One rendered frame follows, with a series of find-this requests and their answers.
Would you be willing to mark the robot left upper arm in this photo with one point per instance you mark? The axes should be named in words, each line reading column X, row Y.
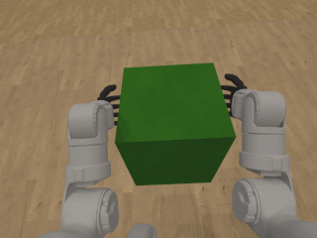
column 88, row 213

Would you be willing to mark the left robot hand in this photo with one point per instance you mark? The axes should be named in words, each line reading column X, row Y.
column 103, row 95

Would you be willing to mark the right robot hand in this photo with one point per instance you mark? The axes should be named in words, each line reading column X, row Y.
column 240, row 85

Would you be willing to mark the robot left forearm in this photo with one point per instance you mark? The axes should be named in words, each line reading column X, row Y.
column 87, row 138

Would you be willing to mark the robot right upper arm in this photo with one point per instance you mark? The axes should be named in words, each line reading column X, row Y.
column 268, row 206

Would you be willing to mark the robot left thigh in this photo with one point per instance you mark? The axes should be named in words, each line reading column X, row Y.
column 142, row 230

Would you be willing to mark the carton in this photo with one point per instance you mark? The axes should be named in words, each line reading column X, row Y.
column 173, row 123

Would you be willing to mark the robot right forearm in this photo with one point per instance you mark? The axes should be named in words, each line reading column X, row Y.
column 263, row 116

